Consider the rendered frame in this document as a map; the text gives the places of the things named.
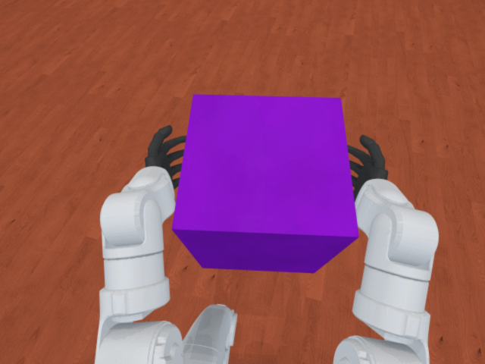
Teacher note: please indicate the left robot forearm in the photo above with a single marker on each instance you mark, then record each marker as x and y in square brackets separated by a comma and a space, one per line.
[132, 244]

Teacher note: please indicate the left robot upper arm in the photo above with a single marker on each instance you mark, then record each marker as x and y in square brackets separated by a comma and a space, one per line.
[157, 342]

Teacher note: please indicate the carton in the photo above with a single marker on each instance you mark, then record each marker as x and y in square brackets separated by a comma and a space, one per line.
[265, 183]

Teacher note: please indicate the right robot upper arm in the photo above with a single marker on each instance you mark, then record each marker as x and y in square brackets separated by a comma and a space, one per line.
[366, 350]

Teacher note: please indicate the right robot forearm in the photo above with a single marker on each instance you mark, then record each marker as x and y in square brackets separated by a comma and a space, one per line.
[399, 257]

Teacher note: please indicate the left robot hand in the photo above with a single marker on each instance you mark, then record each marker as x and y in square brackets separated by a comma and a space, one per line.
[157, 151]

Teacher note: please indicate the robot left thigh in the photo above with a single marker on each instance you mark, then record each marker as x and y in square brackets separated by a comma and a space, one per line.
[211, 332]

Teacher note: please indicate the right robot hand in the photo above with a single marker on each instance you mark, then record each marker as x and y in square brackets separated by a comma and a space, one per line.
[374, 164]

